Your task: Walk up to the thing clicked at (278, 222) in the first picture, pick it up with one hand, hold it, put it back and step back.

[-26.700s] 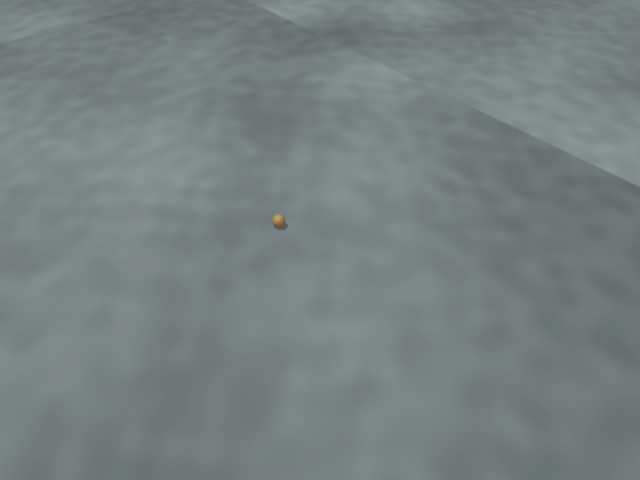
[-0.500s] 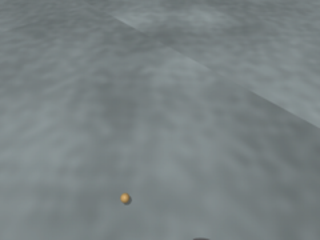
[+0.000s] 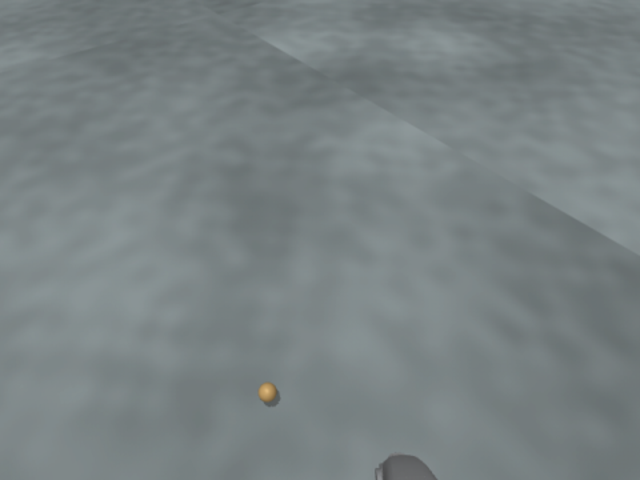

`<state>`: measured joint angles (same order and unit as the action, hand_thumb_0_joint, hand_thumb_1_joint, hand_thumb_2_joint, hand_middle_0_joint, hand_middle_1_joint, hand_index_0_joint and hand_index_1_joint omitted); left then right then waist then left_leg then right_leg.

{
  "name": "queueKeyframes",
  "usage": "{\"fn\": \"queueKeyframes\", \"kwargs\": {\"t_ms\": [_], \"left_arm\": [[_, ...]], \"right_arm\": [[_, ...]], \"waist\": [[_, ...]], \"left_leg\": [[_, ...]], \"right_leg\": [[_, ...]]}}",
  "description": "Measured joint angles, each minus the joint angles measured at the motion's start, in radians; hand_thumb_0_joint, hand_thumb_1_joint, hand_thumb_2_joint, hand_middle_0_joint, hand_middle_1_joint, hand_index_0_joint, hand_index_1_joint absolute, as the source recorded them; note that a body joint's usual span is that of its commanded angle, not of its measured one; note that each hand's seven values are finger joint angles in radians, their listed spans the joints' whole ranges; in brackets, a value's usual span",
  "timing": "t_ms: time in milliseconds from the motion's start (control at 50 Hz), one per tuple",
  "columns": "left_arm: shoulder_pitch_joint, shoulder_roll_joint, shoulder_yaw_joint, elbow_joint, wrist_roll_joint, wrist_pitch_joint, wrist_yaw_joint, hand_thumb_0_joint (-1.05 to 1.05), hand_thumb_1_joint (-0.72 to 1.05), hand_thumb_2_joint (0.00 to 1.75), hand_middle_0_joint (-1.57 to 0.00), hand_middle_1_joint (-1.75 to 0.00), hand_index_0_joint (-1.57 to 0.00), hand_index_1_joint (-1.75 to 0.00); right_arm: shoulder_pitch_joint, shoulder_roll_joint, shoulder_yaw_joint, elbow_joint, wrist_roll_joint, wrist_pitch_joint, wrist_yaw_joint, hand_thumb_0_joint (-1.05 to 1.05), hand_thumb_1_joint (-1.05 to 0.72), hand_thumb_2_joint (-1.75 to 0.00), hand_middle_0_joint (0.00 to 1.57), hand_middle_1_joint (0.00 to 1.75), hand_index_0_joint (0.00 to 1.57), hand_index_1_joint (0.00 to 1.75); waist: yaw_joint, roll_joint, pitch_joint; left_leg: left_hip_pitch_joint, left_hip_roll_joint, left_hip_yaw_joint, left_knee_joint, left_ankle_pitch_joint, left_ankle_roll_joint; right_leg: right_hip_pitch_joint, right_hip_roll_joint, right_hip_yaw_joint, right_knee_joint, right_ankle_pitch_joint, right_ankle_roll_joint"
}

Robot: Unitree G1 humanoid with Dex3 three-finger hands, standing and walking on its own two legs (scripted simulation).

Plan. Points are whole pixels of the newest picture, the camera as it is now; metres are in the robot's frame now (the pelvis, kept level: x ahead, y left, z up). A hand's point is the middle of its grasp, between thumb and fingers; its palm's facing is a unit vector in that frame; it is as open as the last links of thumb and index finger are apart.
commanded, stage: walk up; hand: left
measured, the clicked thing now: (267, 392) +0.49 +0.19 -0.72
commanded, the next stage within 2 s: stand in 1.58 s
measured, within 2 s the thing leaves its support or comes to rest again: neither
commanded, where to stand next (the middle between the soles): +0.11 -0.03 m, yaw -2 degrees
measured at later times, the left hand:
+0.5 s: hand (182, 457) +0.19 +0.22 -0.14, palm faces -0.07 -0.93 -0.37, open 7.4 cm
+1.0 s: hand out of the picture +0.11 +0.26 -0.14, palm faces -0.10 -0.92 -0.38, open 7.4 cm
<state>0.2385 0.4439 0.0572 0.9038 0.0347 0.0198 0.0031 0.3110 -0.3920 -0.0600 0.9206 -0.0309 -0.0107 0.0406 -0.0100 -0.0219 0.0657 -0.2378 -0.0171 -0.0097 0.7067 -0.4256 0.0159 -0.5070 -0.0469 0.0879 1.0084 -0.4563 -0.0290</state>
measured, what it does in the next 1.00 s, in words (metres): steps on the spot: right foot, then left foot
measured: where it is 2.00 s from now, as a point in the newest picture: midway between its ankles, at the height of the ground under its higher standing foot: outside the picture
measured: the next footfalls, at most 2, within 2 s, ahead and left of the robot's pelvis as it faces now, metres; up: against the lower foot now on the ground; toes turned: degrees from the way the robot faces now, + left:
right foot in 0.24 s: +0.19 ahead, -0.16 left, +0.00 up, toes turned -3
left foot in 0.52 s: +0.13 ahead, +0.13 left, +0.00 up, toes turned -4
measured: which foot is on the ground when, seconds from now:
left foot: down 0.00-0.26, up 0.28-0.50, down 0.52-1.00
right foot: up 0.00-0.22, down 0.24-0.56, up 0.58-0.76, down 0.78-1.00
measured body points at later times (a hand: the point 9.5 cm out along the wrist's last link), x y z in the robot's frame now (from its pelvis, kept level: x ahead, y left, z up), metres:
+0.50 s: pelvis +0.05 -0.03 +0.00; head +0.09 -0.04 +0.44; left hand +0.19 +0.27 -0.11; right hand +0.12 -0.35 -0.13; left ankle +0.06 +0.10 -0.71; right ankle +0.15 -0.16 -0.71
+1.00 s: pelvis +0.05 +0.00 +0.01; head +0.07 -0.01 +0.46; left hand +0.12 +0.30 -0.11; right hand +0.11 -0.33 -0.11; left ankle +0.09 +0.13 -0.72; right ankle +0.04 -0.13 -0.71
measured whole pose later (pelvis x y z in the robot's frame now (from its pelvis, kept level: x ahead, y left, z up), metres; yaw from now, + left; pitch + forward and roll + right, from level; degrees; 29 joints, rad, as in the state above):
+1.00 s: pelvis +0.05 +0.00 +0.01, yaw -4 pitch -3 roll +1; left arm 0.24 0.37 0.01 0.98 0.02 -0.02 -0.01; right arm 0.17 -0.40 -0.04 0.97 -0.02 -0.03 0.01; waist 0.01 0.01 0.11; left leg -0.28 0.02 0.01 0.62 -0.27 0.01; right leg -0.24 -0.01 0.02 0.67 -0.37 0.00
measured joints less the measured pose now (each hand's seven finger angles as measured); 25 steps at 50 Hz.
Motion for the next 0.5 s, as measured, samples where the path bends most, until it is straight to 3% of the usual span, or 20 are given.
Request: {"fn": "queueKeyframes", "kwargs": {"t_ms": [80,140,200,240,280,340,400,500], "left_arm": [[0.036,0.015,0.004,0.030,-0.012,-0.021,-0.032,0.01,0.90,0.89,-0.20,-0.30,-0.20,-0.30],[0.048,0.010,0.005,0.033,-0.013,-0.021,-0.047,0.01,0.91,0.89,-0.20,-0.30,-0.20,-0.30],[0.026,-0.007,0.000,0.036,-0.019,-0.023,-0.047,0.01,0.91,0.89,-0.20,-0.30,-0.20,-0.30],[0.008,-0.018,-0.004,0.037,-0.023,-0.033,-0.038,0.01,0.91,0.89,-0.20,-0.30,-0.20,-0.30],[-0.029,-0.047,-0.008,0.039,-0.023,-0.045,-0.026,0.01,0.91,0.89,-0.20,-0.30,-0.20,-0.30],[-0.069,-0.080,-0.031,0.023,-0.024,-0.049,-0.022,0.01,0.91,0.89,-0.20,-0.30,-0.20,-0.30],[-0.097,-0.101,-0.052,0.011,-0.016,-0.044,-0.017,0.01,0.90,0.89,-0.20,-0.30,-0.20,-0.30],[-0.142,-0.089,-0.054,-0.005,-0.022,-0.032,-0.002,0.01,0.90,0.89,-0.20,-0.30,-0.21,-0.30]], "right_arm": [[0.057,0.017,0.015,0.009,0.002,-0.038,-0.006,0.00,-0.91,-0.90,0.21,0.30,0.21,0.30],[0.080,0.005,0.013,0.009,-0.001,-0.044,-0.013,0.00,-0.90,-0.90,0.21,0.30,0.21,0.30],[0.077,-0.017,0.012,0.006,0.005,-0.033,-0.025,0.00,-0.90,-0.90,0.21,0.30,0.21,0.30],[0.066,-0.030,0.013,0.001,0.016,-0.017,-0.032,0.01,-0.90,-0.90,0.21,0.30,0.21,0.30],[0.026,-0.040,0.013,0.004,0.031,-0.001,-0.044,0.01,-0.91,-0.90,0.20,0.30,0.20,0.30],[-0.032,-0.034,0.017,0.002,0.037,0.017,-0.055,0.01,-0.91,-0.90,0.20,0.30,0.20,0.30],[-0.072,-0.028,0.022,0.005,0.035,0.019,-0.050,0.01,-0.91,-0.90,0.20,0.30,0.20,0.30],[-0.116,-0.015,0.018,0.011,0.016,0.033,-0.035,0.00,-0.91,-0.90,0.20,0.30,0.20,0.30]], "waist": [[-0.018,-0.032,0.001],[-0.017,-0.035,0.014],[-0.015,-0.026,0.038],[-0.014,-0.015,0.049],[-0.012,0.027,0.084],[-0.008,0.035,0.100],[-0.006,0.045,0.084],[0.000,0.038,0.065]], "left_leg": [[0.088,0.020,-0.001,-0.125,0.047,-0.006],[0.135,0.040,0.007,-0.173,0.054,-0.028],[0.140,0.057,0.009,-0.143,0.020,-0.052],[0.118,0.069,0.006,-0.068,-0.029,-0.058],[0.060,0.092,-0.023,0.080,-0.050,-0.027],[-0.030,0.043,-0.049,0.248,-0.154,0.008],[-0.074,0.038,-0.023,0.217,-0.156,0.014],[-0.095,0.028,0.014,0.096,-0.052,0.013]], "right_leg": [[-0.043,0.016,-0.015,0.006,0.116,0.013],[-0.025,-0.002,-0.051,-0.122,0.151,0.027],[0.035,-0.009,-0.078,-0.277,0.196,0.017],[0.101,0.004,-0.093,-0.384,0.283,0.012],[0.102,0.034,-0.113,-0.361,0.289,0.018],[0.095,0.027,-0.111,-0.335,0.262,0.013],[0.091,0.021,-0.113,-0.340,0.259,0.013],[0.052,0.008,-0.106,-0.300,0.247,0.029]]}}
